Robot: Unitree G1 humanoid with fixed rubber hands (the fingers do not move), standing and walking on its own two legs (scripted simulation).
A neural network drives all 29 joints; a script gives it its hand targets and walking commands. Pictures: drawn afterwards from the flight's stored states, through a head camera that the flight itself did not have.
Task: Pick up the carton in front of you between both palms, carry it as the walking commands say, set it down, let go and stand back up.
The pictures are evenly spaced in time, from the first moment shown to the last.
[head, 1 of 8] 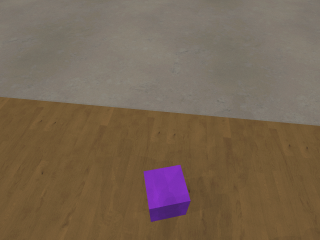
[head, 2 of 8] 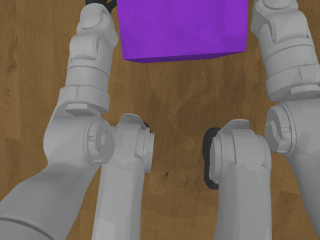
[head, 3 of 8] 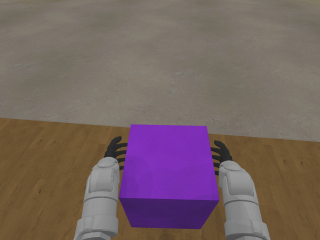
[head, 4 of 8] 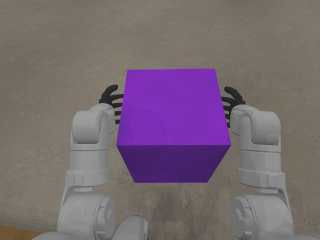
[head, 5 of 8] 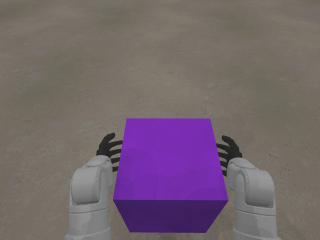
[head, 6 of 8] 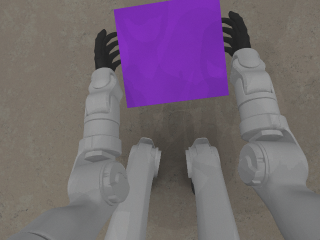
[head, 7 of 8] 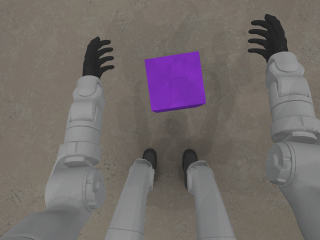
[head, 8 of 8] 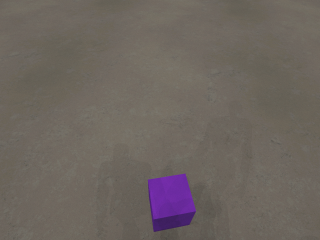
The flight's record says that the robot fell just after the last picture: no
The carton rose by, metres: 0.69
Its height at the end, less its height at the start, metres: -0.11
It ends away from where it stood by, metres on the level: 2.86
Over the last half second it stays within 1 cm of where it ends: yes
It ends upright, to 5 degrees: yes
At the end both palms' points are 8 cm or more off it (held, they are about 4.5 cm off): yes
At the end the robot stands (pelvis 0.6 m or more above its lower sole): yes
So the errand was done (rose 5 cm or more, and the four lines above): yes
